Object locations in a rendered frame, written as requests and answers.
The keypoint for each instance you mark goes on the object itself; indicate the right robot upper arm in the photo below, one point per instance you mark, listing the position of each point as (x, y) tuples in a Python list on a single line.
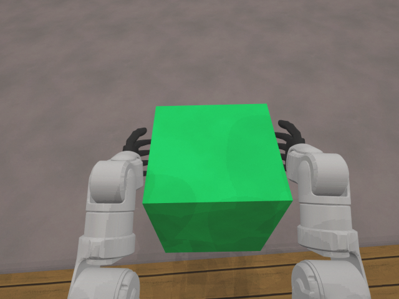
[(327, 279)]

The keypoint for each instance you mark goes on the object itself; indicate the right robot hand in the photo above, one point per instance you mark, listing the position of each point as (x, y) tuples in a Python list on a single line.
[(291, 140)]

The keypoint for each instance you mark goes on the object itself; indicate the robot left forearm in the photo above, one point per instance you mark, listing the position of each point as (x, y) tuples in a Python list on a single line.
[(108, 234)]

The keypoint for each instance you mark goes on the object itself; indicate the robot right forearm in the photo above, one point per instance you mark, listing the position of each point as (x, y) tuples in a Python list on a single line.
[(323, 188)]

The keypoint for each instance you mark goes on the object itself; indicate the carton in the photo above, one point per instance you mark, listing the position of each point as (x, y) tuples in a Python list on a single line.
[(215, 178)]

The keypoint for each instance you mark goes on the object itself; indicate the left robot upper arm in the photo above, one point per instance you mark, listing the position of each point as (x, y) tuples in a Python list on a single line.
[(106, 283)]

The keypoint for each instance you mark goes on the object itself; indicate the left robot hand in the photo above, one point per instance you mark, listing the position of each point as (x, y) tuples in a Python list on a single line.
[(133, 145)]

